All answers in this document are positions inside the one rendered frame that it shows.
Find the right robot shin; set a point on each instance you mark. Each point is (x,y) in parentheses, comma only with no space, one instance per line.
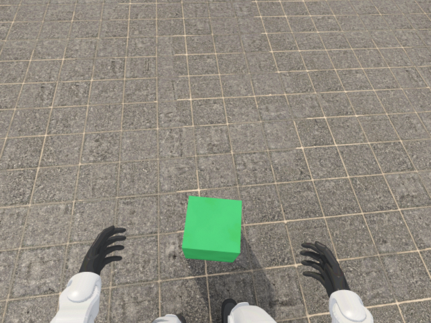
(239,305)

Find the robot left hand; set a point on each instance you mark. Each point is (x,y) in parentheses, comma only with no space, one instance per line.
(95,259)

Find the robot right thigh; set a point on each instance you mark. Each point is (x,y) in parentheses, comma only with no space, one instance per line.
(250,314)

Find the robot right hand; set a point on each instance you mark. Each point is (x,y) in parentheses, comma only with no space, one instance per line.
(332,276)

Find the carton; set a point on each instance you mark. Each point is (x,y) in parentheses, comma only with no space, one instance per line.
(212,229)

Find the robot right forearm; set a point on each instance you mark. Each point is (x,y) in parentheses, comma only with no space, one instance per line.
(346,307)

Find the robot left forearm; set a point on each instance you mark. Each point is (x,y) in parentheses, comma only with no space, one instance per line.
(79,302)

